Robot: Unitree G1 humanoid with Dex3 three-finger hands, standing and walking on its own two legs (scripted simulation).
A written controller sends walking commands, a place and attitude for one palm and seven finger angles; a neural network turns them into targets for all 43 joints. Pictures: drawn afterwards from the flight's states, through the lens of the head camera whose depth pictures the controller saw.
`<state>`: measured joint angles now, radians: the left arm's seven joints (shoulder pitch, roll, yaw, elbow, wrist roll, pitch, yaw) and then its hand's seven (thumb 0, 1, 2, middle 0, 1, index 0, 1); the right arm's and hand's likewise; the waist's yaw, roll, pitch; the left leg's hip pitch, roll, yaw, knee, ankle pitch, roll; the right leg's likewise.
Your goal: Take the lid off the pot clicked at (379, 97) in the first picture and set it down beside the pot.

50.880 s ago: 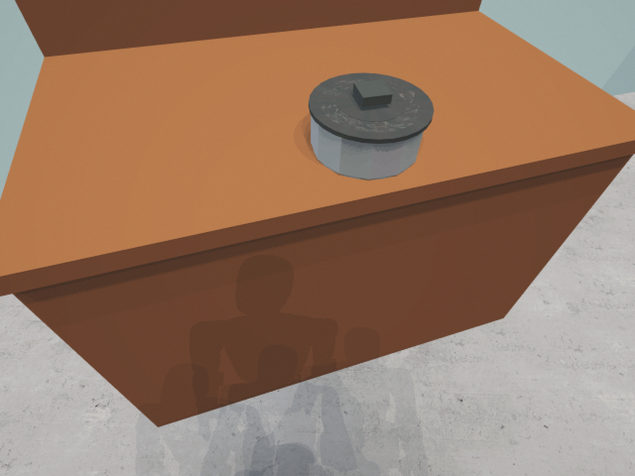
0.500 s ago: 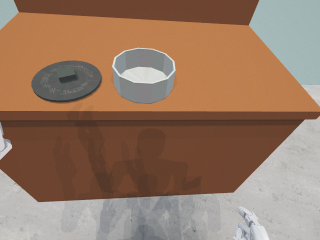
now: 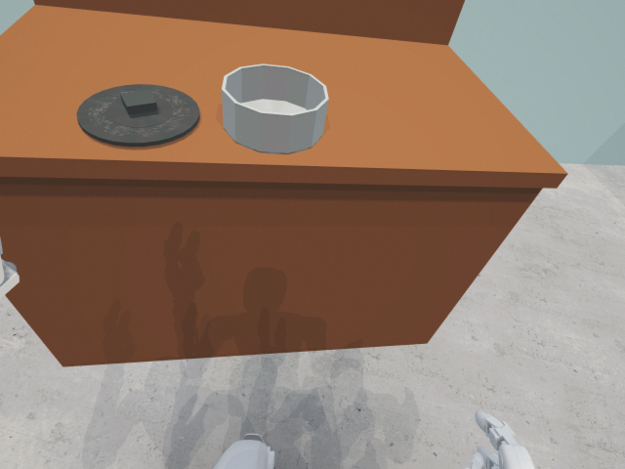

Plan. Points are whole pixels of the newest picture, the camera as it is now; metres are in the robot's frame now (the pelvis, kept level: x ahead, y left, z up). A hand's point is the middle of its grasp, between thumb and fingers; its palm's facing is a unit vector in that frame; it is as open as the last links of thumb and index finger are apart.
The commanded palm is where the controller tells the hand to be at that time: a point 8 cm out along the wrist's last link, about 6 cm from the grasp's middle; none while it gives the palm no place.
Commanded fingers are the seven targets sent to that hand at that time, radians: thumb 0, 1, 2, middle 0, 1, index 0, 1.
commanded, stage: stop stepping back and stand still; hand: left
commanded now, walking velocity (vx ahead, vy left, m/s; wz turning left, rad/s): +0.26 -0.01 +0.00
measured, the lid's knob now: (138, 102) +0.68 +0.37 +0.10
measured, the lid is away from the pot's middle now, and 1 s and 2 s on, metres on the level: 0.25 0.25 0.25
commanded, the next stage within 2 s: let the arm hang, fingers relaxed in 0.60 s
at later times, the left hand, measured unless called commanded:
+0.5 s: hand out of the picture +0.15 +0.25 +0.27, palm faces +0.22 -0.84 -0.50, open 7.4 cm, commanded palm +0.12 +0.30 +0.28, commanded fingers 0.00 0.90 0.90 -0.20 -0.30 -0.20 -0.30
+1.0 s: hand out of the picture +0.00 +0.24 -0.19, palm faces -0.03 -0.98 -0.19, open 6.8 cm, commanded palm none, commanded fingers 0.00 0.90 0.90 -0.20 -0.30 -0.20 -0.30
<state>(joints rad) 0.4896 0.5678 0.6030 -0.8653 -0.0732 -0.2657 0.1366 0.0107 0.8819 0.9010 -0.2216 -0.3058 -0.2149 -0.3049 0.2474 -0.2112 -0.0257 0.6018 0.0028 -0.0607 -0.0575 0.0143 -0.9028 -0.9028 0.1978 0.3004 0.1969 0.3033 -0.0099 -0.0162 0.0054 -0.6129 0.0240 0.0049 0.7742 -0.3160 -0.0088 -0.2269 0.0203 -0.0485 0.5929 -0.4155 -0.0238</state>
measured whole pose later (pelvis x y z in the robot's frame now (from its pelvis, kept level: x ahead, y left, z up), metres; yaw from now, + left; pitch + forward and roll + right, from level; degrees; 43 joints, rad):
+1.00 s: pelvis -0.02 +0.04 -0.01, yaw -3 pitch +3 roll +0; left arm 0.34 0.24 0.06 0.94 0.00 0.06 0.01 -0.04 1.04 0.90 -0.21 -0.30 -0.20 -0.30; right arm 0.38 -0.18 -0.02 0.90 -0.03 0.02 -0.03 0.01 -0.91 -0.90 0.19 0.30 0.19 0.30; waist -0.03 -0.08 0.03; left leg -0.36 0.06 0.01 0.73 -0.42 -0.04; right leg -0.24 -0.02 -0.08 0.73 -0.49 -0.01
